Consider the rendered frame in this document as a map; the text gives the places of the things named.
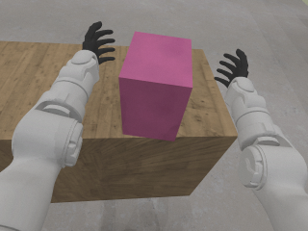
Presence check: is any pedestal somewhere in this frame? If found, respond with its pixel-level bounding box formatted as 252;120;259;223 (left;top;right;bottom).
0;40;238;203

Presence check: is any carton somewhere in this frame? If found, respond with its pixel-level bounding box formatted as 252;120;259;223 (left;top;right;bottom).
118;31;193;141

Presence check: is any left robot forearm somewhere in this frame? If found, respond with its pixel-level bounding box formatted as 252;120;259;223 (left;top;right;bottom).
12;49;100;156

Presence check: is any right robot forearm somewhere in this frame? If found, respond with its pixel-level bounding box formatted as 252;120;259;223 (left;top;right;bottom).
224;76;308;186

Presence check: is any robot left upper arm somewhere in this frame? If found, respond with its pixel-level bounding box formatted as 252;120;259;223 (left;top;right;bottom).
0;109;84;231

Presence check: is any robot right hand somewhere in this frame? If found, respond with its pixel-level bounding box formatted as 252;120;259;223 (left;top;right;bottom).
214;48;249;88

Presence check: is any robot left hand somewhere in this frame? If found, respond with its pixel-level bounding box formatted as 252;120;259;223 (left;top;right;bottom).
82;21;116;65

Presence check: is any robot right upper arm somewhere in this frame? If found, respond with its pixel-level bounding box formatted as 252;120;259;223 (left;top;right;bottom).
237;144;308;231

